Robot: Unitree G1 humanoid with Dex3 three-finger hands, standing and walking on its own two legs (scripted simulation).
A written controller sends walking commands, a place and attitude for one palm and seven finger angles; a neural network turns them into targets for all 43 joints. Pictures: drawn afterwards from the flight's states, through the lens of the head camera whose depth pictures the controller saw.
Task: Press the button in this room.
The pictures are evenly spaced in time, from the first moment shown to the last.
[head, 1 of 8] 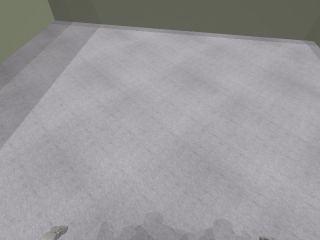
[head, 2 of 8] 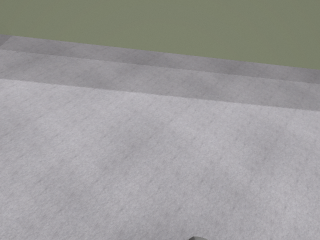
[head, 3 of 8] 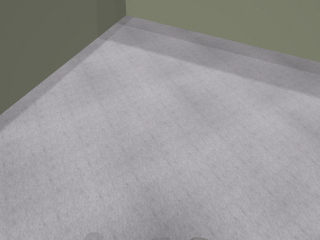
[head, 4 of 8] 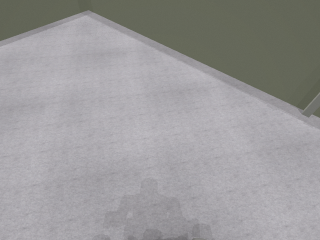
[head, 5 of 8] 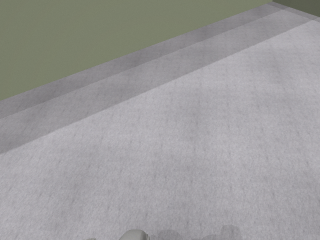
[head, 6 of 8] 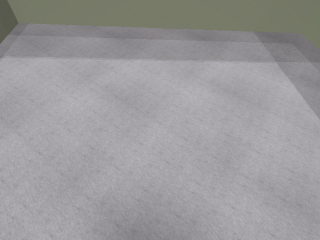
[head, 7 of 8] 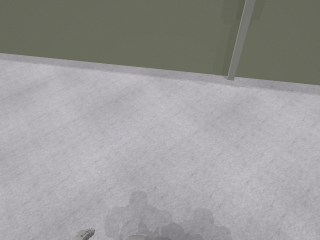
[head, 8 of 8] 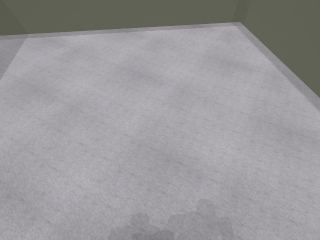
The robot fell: no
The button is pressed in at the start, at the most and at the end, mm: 0 0 0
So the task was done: no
